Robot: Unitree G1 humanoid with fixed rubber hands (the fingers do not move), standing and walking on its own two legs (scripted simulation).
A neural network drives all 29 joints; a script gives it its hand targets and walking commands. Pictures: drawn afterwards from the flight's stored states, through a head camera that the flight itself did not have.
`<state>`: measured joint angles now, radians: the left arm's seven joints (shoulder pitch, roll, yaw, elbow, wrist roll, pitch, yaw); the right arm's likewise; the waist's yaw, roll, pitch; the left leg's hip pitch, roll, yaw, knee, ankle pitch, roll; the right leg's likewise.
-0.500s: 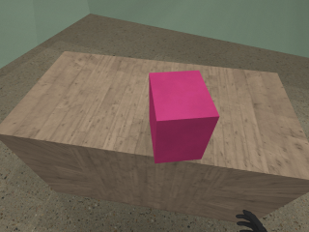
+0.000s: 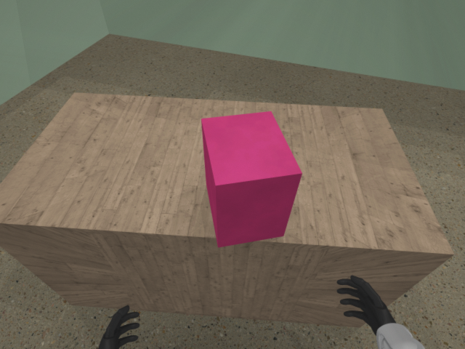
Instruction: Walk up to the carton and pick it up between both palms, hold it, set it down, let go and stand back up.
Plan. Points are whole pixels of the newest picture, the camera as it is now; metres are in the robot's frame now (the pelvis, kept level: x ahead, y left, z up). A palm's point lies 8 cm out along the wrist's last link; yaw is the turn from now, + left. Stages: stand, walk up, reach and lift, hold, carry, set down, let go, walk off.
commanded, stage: reach and lift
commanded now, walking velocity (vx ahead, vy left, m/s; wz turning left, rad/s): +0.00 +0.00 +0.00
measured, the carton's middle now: (244, 180) +0.49 +0.02 -0.03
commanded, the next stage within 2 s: none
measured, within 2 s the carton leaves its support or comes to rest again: neither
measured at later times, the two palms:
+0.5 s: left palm (132, 319) +0.19 +0.20 -0.06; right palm (375, 303) +0.24 -0.22 -0.05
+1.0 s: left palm (158, 286) +0.24 +0.17 -0.03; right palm (375, 280) +0.27 -0.23 -0.04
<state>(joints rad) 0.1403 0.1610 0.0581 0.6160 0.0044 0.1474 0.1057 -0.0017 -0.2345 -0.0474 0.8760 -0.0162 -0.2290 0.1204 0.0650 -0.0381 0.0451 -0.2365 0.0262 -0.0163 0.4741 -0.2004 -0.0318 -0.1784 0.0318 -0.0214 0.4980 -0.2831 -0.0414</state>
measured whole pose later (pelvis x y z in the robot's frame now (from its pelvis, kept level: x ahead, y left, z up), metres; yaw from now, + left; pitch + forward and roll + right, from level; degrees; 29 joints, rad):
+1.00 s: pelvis +0.03 -0.03 +0.00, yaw -2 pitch +1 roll +2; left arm 0.10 0.01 0.05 0.58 0.01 -0.34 0.17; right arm -0.06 -0.27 0.21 0.93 0.34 -0.55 0.13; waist 0.08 -0.04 -0.03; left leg -0.24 0.05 0.00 0.48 -0.25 -0.06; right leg -0.21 0.06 0.00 0.54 -0.34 -0.07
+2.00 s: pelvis +0.01 -0.01 +0.00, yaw -3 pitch +8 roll +0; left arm -0.41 -0.04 0.13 0.48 0.04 0.11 0.23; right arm -0.67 -0.30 0.13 0.98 0.35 -0.15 0.04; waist 0.11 -0.02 -0.07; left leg -0.39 0.07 0.01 0.43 -0.17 -0.05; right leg -0.34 0.07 0.01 0.43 -0.22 -0.05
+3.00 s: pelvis +0.02 +0.00 +0.00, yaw -3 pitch +18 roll -1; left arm -0.87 -0.01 0.32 0.82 0.10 0.14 0.21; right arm -1.14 -0.28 0.04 1.29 0.25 -0.05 -0.02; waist 0.17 -0.01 -0.12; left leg -0.55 0.07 0.02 0.37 -0.13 -0.05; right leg -0.48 0.08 0.02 0.33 -0.16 -0.04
